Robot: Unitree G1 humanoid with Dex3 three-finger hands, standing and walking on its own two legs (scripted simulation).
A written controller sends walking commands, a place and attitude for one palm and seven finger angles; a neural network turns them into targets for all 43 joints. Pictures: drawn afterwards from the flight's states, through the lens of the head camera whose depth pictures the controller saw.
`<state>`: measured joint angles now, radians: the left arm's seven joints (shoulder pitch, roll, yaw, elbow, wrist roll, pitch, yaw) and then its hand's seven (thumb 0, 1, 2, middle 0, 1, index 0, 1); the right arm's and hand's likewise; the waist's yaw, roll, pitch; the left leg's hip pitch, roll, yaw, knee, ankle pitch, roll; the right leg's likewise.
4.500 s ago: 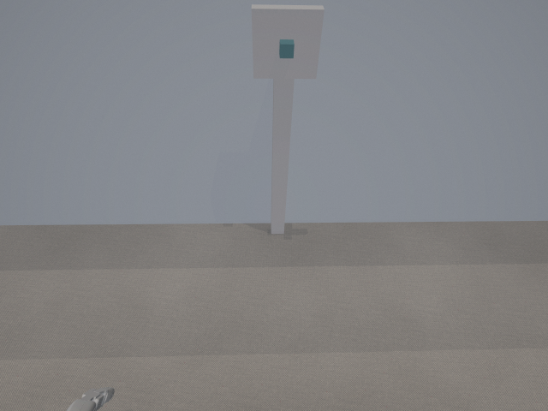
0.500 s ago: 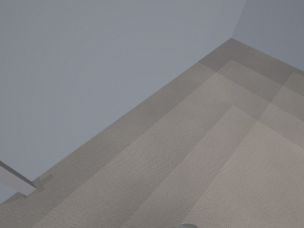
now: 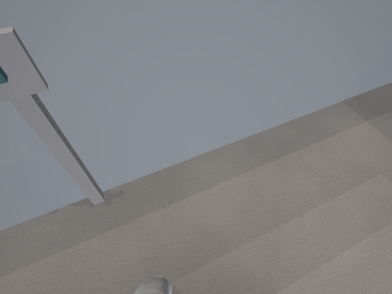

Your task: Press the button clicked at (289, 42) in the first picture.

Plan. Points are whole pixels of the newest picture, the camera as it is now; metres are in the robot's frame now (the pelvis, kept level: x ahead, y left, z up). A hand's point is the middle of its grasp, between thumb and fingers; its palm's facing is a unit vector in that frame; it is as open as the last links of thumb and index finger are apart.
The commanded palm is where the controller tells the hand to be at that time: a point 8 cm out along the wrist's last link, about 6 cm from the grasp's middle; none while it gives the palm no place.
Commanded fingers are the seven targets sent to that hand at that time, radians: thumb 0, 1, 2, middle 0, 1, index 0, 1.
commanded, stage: turn to face it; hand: left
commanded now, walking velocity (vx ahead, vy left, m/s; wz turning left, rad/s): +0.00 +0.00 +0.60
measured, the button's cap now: out of the picture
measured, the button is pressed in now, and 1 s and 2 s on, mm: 0 0 0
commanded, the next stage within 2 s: take the last steps up to it in 0.90 s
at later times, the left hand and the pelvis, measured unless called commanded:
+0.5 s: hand out of the picture +0.04 +0.31 -0.16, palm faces +0.30 -0.93 -0.21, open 7.4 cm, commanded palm none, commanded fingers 0.00 0.90 0.90 -0.20 -0.30 -0.20 -0.30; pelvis -0.01 +0.07 +0.01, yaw +15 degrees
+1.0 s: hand out of the picture -0.01 +0.23 -0.15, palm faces +0.43 -0.86 -0.27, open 7.4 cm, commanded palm none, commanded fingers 0.00 0.90 0.90 -0.20 -0.30 -0.20 -0.30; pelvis +0.00 +0.02 +0.00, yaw +26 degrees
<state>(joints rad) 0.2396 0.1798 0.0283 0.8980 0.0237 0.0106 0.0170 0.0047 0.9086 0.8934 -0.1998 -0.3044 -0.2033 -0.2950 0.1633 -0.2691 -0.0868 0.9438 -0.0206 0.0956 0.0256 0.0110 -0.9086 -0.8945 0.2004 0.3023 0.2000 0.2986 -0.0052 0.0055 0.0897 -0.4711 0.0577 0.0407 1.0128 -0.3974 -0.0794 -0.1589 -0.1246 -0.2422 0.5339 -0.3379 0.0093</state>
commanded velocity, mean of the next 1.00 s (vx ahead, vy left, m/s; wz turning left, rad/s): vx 0.01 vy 0.00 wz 0.39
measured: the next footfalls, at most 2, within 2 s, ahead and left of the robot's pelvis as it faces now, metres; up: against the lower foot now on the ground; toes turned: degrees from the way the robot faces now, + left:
left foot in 0.12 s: +0.05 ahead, +0.13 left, +0.00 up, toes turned +11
right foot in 0.90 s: +0.05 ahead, -0.07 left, +0.00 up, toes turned +24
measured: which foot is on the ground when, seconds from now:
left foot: up 0.00-0.10, down 0.12-0.90, up 0.92-1.00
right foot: down 0.00-0.12, up 0.14-0.88, down 0.90-1.00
